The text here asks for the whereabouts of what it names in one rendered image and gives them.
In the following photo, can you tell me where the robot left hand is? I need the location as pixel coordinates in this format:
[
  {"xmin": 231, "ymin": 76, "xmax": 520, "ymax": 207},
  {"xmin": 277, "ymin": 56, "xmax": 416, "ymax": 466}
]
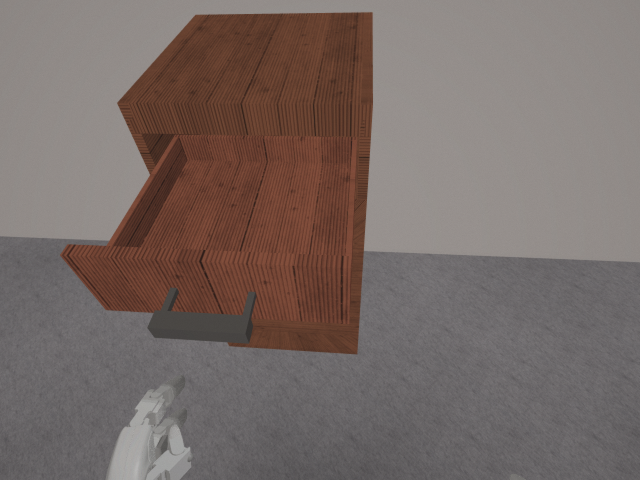
[{"xmin": 105, "ymin": 375, "xmax": 191, "ymax": 480}]

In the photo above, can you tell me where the cabinet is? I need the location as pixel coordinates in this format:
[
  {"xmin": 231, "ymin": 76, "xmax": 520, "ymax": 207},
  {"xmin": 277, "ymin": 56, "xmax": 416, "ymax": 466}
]
[{"xmin": 117, "ymin": 12, "xmax": 373, "ymax": 354}]

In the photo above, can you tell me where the handle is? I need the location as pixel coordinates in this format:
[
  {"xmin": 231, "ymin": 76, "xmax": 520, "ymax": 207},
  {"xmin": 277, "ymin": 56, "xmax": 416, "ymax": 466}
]
[{"xmin": 147, "ymin": 288, "xmax": 256, "ymax": 344}]

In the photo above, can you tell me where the drawer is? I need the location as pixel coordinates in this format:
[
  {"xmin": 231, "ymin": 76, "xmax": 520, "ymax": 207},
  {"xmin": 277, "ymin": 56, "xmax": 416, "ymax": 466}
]
[{"xmin": 60, "ymin": 135, "xmax": 357, "ymax": 324}]

